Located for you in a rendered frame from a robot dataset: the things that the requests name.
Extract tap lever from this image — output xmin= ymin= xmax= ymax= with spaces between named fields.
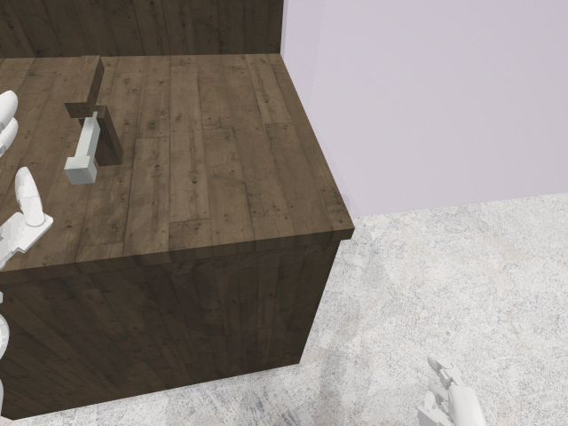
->
xmin=64 ymin=112 xmax=100 ymax=185

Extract counter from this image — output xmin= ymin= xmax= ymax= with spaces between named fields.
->
xmin=0 ymin=0 xmax=355 ymax=421

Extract robot right hand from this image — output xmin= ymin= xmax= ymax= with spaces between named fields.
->
xmin=418 ymin=352 xmax=487 ymax=426

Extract robot left hand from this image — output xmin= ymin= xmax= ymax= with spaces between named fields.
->
xmin=0 ymin=91 xmax=53 ymax=270

